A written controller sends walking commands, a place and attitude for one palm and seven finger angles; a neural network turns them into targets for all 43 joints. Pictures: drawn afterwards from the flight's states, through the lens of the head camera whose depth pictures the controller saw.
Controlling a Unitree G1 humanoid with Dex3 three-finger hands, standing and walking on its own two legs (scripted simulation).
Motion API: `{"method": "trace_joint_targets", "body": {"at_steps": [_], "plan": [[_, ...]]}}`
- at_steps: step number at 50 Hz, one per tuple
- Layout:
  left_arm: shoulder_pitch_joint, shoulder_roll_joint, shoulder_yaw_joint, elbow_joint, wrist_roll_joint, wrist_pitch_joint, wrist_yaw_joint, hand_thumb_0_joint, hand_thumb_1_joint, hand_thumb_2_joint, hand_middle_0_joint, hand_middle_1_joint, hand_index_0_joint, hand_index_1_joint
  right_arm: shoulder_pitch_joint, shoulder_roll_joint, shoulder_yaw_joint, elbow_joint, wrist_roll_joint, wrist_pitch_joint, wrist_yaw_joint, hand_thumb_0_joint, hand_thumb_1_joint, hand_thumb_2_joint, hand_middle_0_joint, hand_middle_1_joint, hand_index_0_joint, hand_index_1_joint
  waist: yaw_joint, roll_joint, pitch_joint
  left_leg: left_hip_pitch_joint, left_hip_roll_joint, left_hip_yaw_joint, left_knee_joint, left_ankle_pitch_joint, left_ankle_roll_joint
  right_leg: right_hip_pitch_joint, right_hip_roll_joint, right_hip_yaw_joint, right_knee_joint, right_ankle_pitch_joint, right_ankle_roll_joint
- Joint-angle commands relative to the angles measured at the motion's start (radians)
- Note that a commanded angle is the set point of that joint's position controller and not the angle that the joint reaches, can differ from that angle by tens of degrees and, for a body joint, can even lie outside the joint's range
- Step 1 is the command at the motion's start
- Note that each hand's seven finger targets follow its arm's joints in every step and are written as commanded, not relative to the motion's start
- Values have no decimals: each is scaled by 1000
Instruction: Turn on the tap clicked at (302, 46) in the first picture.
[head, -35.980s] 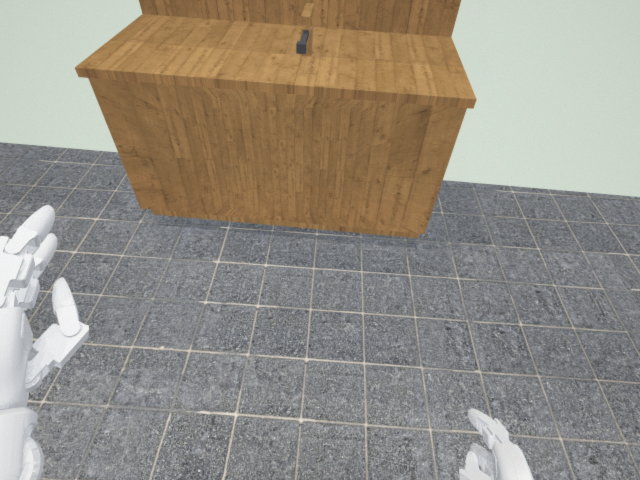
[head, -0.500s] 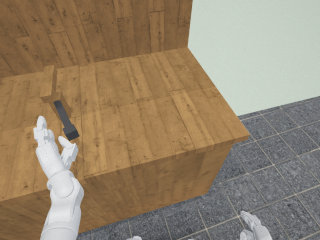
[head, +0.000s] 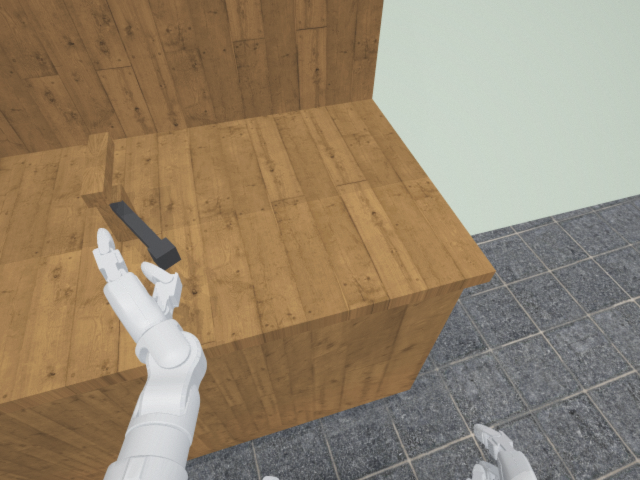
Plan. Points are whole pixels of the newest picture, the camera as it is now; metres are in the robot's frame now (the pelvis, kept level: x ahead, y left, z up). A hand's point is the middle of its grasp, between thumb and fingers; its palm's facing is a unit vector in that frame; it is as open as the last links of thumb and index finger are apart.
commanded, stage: push the lever round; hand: left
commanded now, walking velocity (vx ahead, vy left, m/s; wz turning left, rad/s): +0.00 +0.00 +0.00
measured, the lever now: (164, 254) +0.39 +0.23 +0.06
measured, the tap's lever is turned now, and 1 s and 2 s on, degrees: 29 59 80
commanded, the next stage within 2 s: lift the hand up off the lever in 1.48 s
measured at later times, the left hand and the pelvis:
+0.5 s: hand (205, 255) +0.39 +0.18 +0.05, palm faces +0.76 -0.65 -0.09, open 7.6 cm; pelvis +0.00 +0.00 +0.00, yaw +0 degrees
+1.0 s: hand (220, 238) +0.43 +0.16 +0.05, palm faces +0.81 -0.58 -0.13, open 7.7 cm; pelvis +0.00 -0.01 -0.01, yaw +0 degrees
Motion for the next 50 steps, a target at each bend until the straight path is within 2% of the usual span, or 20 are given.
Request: {"method": "trace_joint_targets", "body": {"at_steps": [1, 3, 10, 11, 12, 16, 20, 21, 24, 26, 27, 31, 35, 36, 37, 40, 41, 42, 46, 50], "plan": [[-375, 118, 8, -195, 53, -63, 36, 0, 900, 900, -150, -150, -150, -150, -80, -117, -49, -113, -9, -37, -13, 0, -900, -900, 200, 300, 200, 300, -14, -1, -253, 79, 3, 11, -103, 136, 27, 158, -49, 84, -166, 139, 38], [-417, 62, -46, -178, 61, -65, 47, 0, 900, 900, -150, -150, -150, -150, -78, -111, -48, -109, -11, -39, -7, 0, -900, -900, 200, 300, 200, 300, -31, -10, -253, 88, 6, 7, -100, 144, 24, 140, -49, 74, -157, 143, 36], [-501, 21, -50, -98, 81, -48, 105, 0, 900, 900, -150, -150, -150, -150, -74, -108, -53, -89, -27, -40, 7, 0, -900, -900, 200, 300, 200, 300, -33, -17, -290, 90, 7, 11, -90, 169, 17, 125, -44, 57, -140, 153, 34], [-476, 68, 9, -59, 87, -38, 116, 0, 900, 900, -150, -150, -150, -150, -65, -113, -57, -80, -29, -37, 5, 0, -900, -900, 200, 300, 200, 300, -17, -29, -288, 71, 7, 2, -95, 166, 13, 131, -40, 56, -138, 142, 31], [-524, 28, -30, -72, 85, -38, 119, 0, 900, 900, -150, -150, -150, -150, -68, -107, -52, -88, -30, -34, 10, 0, -900, -900, 200, 300, 200, 300, -31, -25, -296, 77, 5, 12, -91, 177, 15, 135, -46, 57, -135, 162, 35], [-487, 78, 51, -30, 97, -21, 148, 0, 900, 900, -150, -150, -150, -150, -52, -108, -59, -82, -41, -25, 16, 0, -900, -900, 200, 300, 200, 300, -4, -34, -334, 57, 5, 19, -79, 215, 14, 171, -44, 61, -130, 215, 34], [-577, 32, 13, -16, 105, -17, 163, 0, 900, 900, -150, -150, -150, -150, -48, -100, -56, -81, -43, -23, 24, 0, -900, -900, 200, 300, 200, 300, -32, -54, -316, 50, 8, 24, -73, 196, 17, 150, -47, 60, -137, 195, 37], [-556, 57, 47, -14, 111, -16, 171, 0, 900, 900, -150, -150, -150, -150, -44, -104, -60, -78, -48, -23, 24, 0, -900, -900, 200, 300, 200, 300, -14, -28, -317, 47, 7, 23, -74, 202, 16, 153, -43, 61, -135, 200, 34], [-581, 8, 5, -11, 112, -14, 175, 0, 900, 900, -150, -150, -150, -150, -39, -97, -59, -81, -49, -26, 33, 0, -900, -900, 200, 300, 200, 300, -31, -41, -327, 50, 8, 29, -66, 213, 17, 153, -46, 58, -132, 220, 37], [-593, 46, 46, 17, 119, -7, 186, 0, 900, 900, -150, -150, -150, -150, -37, -103, -62, -67, -50, -27, 30, 0, -900, -900, 200, 300, 200, 300, -27, -40, -312, 35, 10, 24, -68, 192, 16, 141, -45, 62, -139, 194, 36], [-643, -4, -7, 6, 119, -7, 186, 0, 900, 900, -150, -150, -150, -150, -40, -96, -58, -69, -48, -29, 34, 0, -900, -900, 200, 300, 200, 300, -45, -20, -305, 41, 8, 26, -70, 178, 16, 126, -48, 59, -137, 174, 37], [-672, 53, 66, 55, 126, -3, 211, 0, 900, 900, -150, -150, -150, -150, -29, -102, -63, -51, -56, -35, 33, 0, -900, -900, 200, 300, 200, 300, -36, -40, -332, 24, 5, 26, -60, 172, 20, 134, -46, 65, -142, 173, 39], [-736, 15, 40, 76, 132, 3, 224, 0, 900, 900, -150, -150, -150, -150, -19, -93, -61, -47, -61, -37, 41, 0, -900, -900, 200, 300, 200, 300, -55, -45, -349, 19, 3, 36, -47, 179, 21, 134, -54, 69, -141, 197, 46], [-695, 60, 94, 105, 138, 10, 232, 0, 900, 900, -150, -150, -150, -150, -11, -99, -66, -37, -62, -35, 40, 0, -900, -900, 200, 300, 200, 300, -34, -39, -345, 8, 4, 29, -55, 181, 18, 138, -48, 65, -138, 193, 40], [-741, 13, 49, 92, 136, 11, 231, 0, 900, 900, -150, -150, -150, -150, -10, -94, -60, -45, -63, -35, 45, 0, -900, -900, 200, 300, 200, 300, -55, -28, -357, 19, 2, 36, -49, 194, 20, 138, -54, 65, -132, 219, 44], [-767, 32, 77, 133, 138, 18, 242, 0, 900, 900, -150, -150, -150, -150, 1, -94, -62, -40, -65, -36, 49, 0, -900, -900, 200, 300, 200, 300, -59, -66, -356, -7, 1, 37, -42, 186, 22, 146, -59, 72, -139, 233, 52], [-756, 82, 132, 141, 146, 20, 252, 0, 900, 900, -150, -150, -150, -150, 5, -100, -68, -29, -66, -36, 47, 0, -900, -900, 200, 300, 200, 300, -42, -47, -368, -9, 3, 35, -43, 189, 20, 149, -56, 74, -138, 231, 48], [-779, 32, 85, 124, 146, 19, 252, 0, 900, 900, -150, -150, -150, -150, 8, -93, -63, -39, -68, -36, 53, 0, -900, -900, 200, 300, 200, 300, -55, -31, -378, 2, 0, 39, -43, 203, 21, 153, -58, 71, -130, 257, 50], [-768, 73, 138, 167, 160, 30, 267, 0, 900, 900, -150, -150, -150, -150, 24, -99, -69, -26, -72, -38, 59, 0, -900, -900, 200, 300, 200, 300, -46, -45, -373, -15, 4, 36, -40, 202, 20, 149, -56, 68, -131, 265, 50], [-839, 60, 122, 179, 164, 22, 272, 0, 900, 900, -150, -150, -150, -150, 30, -94, -68, -25, -72, -43, 63, 0, -900, -900, 200, 300, 200, 300, -73, -68, -374, -29, 2, 41, -31, 169, 26, 140, -64, 78, -142, 237, 59]]}}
